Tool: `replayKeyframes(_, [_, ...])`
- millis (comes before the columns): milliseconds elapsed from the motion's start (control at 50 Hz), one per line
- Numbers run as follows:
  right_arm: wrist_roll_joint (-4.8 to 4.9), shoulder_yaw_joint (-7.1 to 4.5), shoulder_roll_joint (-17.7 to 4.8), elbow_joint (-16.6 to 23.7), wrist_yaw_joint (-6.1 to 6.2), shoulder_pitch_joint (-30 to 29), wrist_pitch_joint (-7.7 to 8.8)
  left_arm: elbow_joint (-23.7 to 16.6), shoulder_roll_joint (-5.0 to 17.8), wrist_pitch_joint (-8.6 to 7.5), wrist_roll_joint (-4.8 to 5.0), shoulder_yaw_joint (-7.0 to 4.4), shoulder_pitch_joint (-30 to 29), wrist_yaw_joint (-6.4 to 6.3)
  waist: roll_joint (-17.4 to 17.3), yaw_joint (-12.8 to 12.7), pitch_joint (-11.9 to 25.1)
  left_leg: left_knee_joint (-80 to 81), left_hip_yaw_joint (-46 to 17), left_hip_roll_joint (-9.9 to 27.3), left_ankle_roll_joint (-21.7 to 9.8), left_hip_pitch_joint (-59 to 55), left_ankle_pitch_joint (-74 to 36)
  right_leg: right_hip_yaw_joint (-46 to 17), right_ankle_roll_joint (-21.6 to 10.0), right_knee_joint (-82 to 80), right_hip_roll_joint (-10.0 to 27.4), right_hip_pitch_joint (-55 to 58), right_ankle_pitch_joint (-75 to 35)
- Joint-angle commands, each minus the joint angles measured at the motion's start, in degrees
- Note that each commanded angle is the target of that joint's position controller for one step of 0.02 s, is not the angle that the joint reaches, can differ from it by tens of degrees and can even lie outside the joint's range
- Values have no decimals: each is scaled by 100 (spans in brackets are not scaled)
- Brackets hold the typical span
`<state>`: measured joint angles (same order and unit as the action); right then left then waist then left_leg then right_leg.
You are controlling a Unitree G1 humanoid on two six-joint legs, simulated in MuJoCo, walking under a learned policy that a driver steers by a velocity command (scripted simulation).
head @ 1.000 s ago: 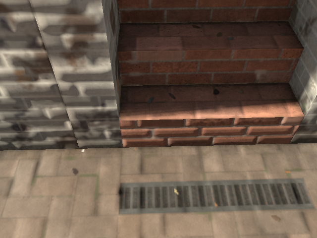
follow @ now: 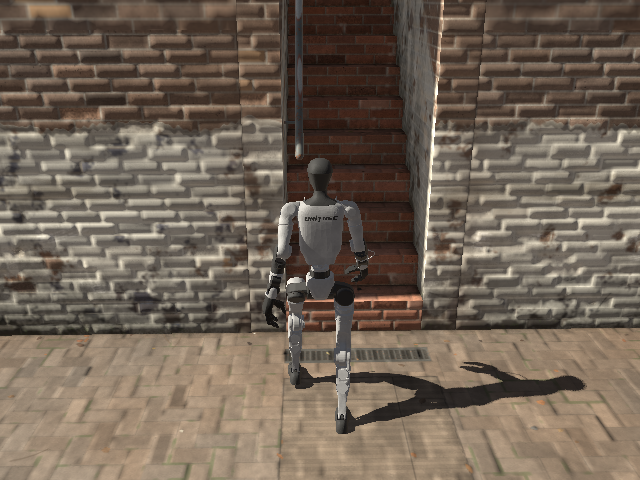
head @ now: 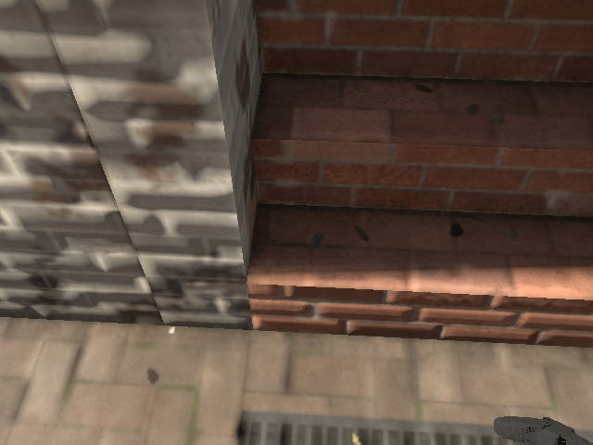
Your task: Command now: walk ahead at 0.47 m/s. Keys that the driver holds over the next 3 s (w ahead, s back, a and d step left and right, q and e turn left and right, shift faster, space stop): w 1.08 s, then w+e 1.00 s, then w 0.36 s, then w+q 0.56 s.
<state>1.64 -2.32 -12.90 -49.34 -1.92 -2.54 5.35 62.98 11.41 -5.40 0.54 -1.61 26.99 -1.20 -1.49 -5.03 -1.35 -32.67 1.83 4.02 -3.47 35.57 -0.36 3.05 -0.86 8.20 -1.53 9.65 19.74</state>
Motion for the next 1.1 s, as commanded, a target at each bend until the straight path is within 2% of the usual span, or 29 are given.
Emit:
replayKeyframes(20, [2, -204, -762, 403, -28, -73, 128, -239, 1155, 2, 1, -259, -180, -47, 751, 600, -262, 196, 159, -278, -274, -736, 378, -428, -699, 667, 1602, -339, -4490])
replayKeyframes(40, [57, -292, -928, 218, -1, 707, 131, -271, 1134, 47, -54, -261, -304, -43, 846, 1010, 277, 251, 219, -463, -432, -1634, 464, -288, -571, 1585, 1447, -347, -5411])
replayKeyframes(60, [-17, -381, -1157, -65, 54, 1822, 42, -347, 1208, 74, -153, -255, -385, -27, 946, 1513, 938, 130, 71, -434, -571, -3253, 538, -209, -389, 2899, 1159, -1077, -5530])
replayKeyframes(80, [-258, -519, -1702, -319, 122, 2926, 3, -648, 611, 11, -169, -89, -179, 79, -396, 1447, 1922, 114, -1898, 894, -1221, -5842, 1129, 22, 6, 5163, 459, -3550, -3362])
replayKeyframes(100, [-270, -498, -1629, -492, 132, 3124, -31, -593, 177, -188, -20, 66, -256, 182, -1585, 1379, 2566, 1391, -4318, 1749, -1703, -6440, 2055, -647, 32, 6866, -311, -4824, 1129])
replayKeyframes(120, [-198, -383, -1320, -418, 140, 2636, 22, -692, 709, -343, 228, -43, -635, 260, -1164, 1309, 1920, 1699, -4088, 1565, -1418, -5901, 2795, -1145, -188, 7405, 87, -5439, 983])
replayKeyframes(140, [-173, -293, -1066, -274, 147, 2034, 55, -870, 927, -406, 287, -57, -1139, 266, -713, 1121, 1178, 1855, -3217, 1410, -1203, -4869, 2370, -937, -333, 7261, 392, -5471, 412])
replayKeyframes(160, [-213, -215, -882, -214, 120, 1530, 98, -948, 951, -387, 189, -74, -1354, 219, -98, 839, 683, 2035, -2553, 1269, -1114, -3759, 1480, -789, -338, 6916, 688, -5122, -150])
replayKeyframes(180, [-259, -153, -736, -200, 119, 1247, 130, -957, 967, -300, 50, -120, -1343, 165, 12, 586, 561, 2166, -2086, 1119, -1025, -3008, 755, -810, -311, 6662, 919, -4587, -410])
replayKeyframes(220, [-244, -92, -710, -252, 66, 1056, 142, -961, 714, -95, 36, -64, -1098, 182, -1, 290, 430, 2459, -1732, 1027, -1083, -2256, 764, -858, -272, 6420, 1123, -4188, -484])
replayKeyframes(260, [-226, -81, -869, -432, 126, 1234, 253, -1281, 613, 55, -46, -19, -1503, 97, 95, 199, 283, 2494, -1213, 1068, -1126, -1920, -718, -792, -132, 6100, 1173, -4402, -743])
replayKeyframes(280, [-163, -80, -648, -759, 103, 1810, 332, -1231, 453, 233, -537, 86, -1521, 202, 164, 176, -83, 2590, -696, 734, -995, -1458, -829, -367, -78, 5450, 1057, -4135, -1221])
replayKeyframes(300, [-150, -65, -637, -852, 82, 1932, 361, -1310, 432, 299, -550, 89, -1629, 217, -115, 184, -126, 2555, -396, 480, -881, -1405, -1023, -213, -38, 4962, 964, -4046, -1549])
replayKeyframes(380, [-149, -121, -786, -831, 84, 2092, 371, -1576, 547, 280, -273, 133, -2469, 191, -362, 474, 77, 2568, -288, 431, -613, -1941, -535, -36, 41, 3124, 686, -3583, -2313])
replayKeyframes(420, [-166, -153, -833, -852, 136, 2260, 354, -1667, 583, 233, -253, 136, -2752, 167, -347, 596, 142, 2473, -466, 629, -569, -2541, -473, -59, 11, 2657, 626, -3622, -2193])
replayKeyframes(440, [-173, -142, -806, -730, 175, 2107, 345, -1663, 545, 125, -360, 130, -2825, 96, -151, 606, 13, 2029, -380, 597, -495, -2675, -1582, -132, 47, 2419, 625, -3559, -2149])
replayKeyframes(500, [-115, -55, -651, -574, 228, 1838, 304, -1378, 545, -145, -421, 129, -2064, 17, -244, 312, 708, 773, -370, 452, -262, -3275, -2736, 48, -150, 1499, 309, -2574, -1947])
replayKeyframes(520, [-90, -8, -593, -520, 246, 1876, 277, -1222, 729, -250, -482, 80, -1698, 9, -102, 230, 975, 117, -349, 189, -136, -3054, -2309, -86, -237, 1342, 500, -1854, -2781])
replayKeyframes(540, [-94, 72, -427, -366, 295, 2032, 289, -1133, 1173, -315, -549, -13, -1263, -6, 349, 240, 1376, -744, -261, -96, 11, -2250, -1009, -758, -436, 1872, 1357, -778, -5364])
replayKeyframes(560, [115, 226, 92, -545, 348, 2800, 218, -1080, 1221, -260, -467, -38, -1271, 24, 1395, 459, 2015, -1631, -174, -642, 187, -1492, 1789, -1710, -1310, 1924, 2316, 50, -7085])
replayKeyframes(600, [-136, 209, -203, -654, 408, 2543, -9, -1083, 683, -175, -266, 119, -1533, 82, 946, 616, 1602, -1882, -506, -466, 162, -1584, 3166, -1748, -1289, 1254, 2112, -826, -5612])
replayKeyframes(620, [-298, 170, -314, -662, 364, 2486, -70, -975, 891, -66, -251, 38, -1482, 115, 851, 692, 1338, -1830, -363, -420, 123, -1196, 3157, -1807, -1187, 997, 1889, -901, -3686])
replayKeyframes(640, [-382, 234, -197, -646, 364, 2117, -170, -1170, 310, -55, -279, 243, -2110, 80, 552, 777, 1089, -1104, -511, -235, 251, -1687, 2793, -1463, -892, 735, 1668, -1598, -3510])
replayKeyframes(700, [-365, 393, 63, -612, 437, 1810, -219, -1196, 596, 4, -161, 171, -2548, 25, 1087, 854, 840, 721, -166, -405, 375, -2489, 1865, -1048, -646, 477, 1140, -2038, -1878])
replayKeyframes(760, [-343, 476, -18, -670, 528, 1634, -135, -1182, 577, -2, -24, 146, -2631, 123, 725, 733, 576, 1502, -600, 38, 369, -2979, 733, -1186, -300, 223, 961, -2498, -256])
replayKeyframes(800, [-298, 373, -404, -614, 504, 1217, -48, -1107, 367, 42, -85, 172, -2496, 160, -256, 443, 49, 1742, -803, 113, 392, -2090, 1196, -981, -107, 314, 762, -2043, -916])
replayKeyframes(820, [-245, 374, -314, -555, 486, 1027, 2, -1004, 433, 16, -114, 160, -2393, 135, -347, 390, 92, 1845, -813, 152, 396, -2140, 1009, -947, -125, 445, 778, -1802, -1404])
replayKeyframes(1020, [-152, 403, -119, -488, 497, 937, 34, -796, 497, -20, -82, 148, -2807, 105, 49, 385, 520, 2065, -847, 307, 295, -2914, 216, -863, -105, 468, 958, -1276, -2533])
replayKeyframes(1100, [-183, 379, -264, -342, 497, 776, -26, -800, 511, -38, -70, 171, -2980, 89, 109, 395, 578, 2095, -819, 314, 276, -3188, 86, -865, -30, 446, 983, -1407, -2442])
